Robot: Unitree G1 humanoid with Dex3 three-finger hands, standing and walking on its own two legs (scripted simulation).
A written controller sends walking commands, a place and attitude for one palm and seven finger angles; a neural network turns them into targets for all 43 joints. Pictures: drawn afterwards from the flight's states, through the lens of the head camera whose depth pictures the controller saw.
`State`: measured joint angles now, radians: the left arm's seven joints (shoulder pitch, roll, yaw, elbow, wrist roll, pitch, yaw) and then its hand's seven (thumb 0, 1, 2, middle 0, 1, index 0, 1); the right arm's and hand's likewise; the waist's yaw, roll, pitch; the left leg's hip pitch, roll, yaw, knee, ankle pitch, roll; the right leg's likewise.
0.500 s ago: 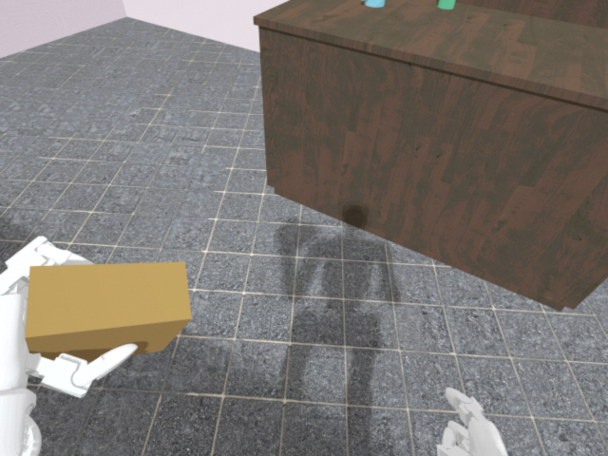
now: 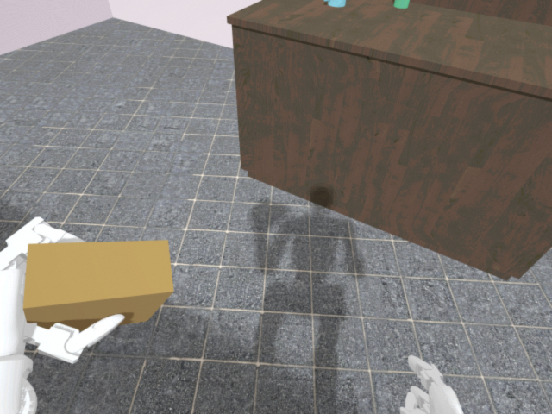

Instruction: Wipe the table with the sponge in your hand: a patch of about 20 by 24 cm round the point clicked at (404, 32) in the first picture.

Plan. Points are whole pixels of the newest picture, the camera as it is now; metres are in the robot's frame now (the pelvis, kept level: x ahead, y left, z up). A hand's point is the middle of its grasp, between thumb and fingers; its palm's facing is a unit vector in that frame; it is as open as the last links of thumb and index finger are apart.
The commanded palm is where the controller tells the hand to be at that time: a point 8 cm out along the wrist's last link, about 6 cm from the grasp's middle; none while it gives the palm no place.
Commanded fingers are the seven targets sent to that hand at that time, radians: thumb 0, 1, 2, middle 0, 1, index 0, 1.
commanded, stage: walk to a spot facing it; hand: left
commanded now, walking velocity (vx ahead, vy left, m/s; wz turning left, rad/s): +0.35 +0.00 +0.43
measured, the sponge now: (119, 287) +0.22 +0.20 +0.13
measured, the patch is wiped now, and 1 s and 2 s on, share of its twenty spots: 0.00 0.00 0.00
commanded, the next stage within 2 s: none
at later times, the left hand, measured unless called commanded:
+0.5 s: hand (43, 271) +0.23 +0.28 +0.16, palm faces +0.55 -0.76 -0.35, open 10.3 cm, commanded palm +0.17 +0.32 +0.18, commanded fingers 0.00 0.10 1.30 -1.20 -1.60 -1.20 -1.60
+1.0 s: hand (120, 196) +0.34 +0.24 +0.16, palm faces +0.57 -0.68 -0.46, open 10.2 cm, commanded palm +0.27 +0.27 +0.18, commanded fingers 0.00 0.10 1.30 -1.20 -1.60 -1.20 -1.60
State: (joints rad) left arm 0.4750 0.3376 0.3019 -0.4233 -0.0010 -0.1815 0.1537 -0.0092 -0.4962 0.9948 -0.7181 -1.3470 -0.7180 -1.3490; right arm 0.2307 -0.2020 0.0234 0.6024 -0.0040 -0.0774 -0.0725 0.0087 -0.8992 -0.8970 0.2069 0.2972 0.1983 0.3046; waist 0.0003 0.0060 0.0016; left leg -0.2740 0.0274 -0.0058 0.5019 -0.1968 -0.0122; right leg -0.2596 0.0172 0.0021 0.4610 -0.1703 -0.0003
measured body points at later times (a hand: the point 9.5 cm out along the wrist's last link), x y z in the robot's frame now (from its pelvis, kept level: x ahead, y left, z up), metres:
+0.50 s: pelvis +0.06 +0.01 -0.02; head +0.05 +0.03 +0.43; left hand +0.19 +0.32 +0.17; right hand +0.22 -0.21 -0.11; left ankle +0.08 +0.13 -0.74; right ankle +0.05 -0.12 -0.74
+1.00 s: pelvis +0.19 -0.04 -0.01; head +0.22 -0.06 +0.44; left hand +0.31 +0.27 +0.19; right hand +0.41 -0.23 -0.12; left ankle +0.13 +0.08 -0.64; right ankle +0.25 -0.11 -0.74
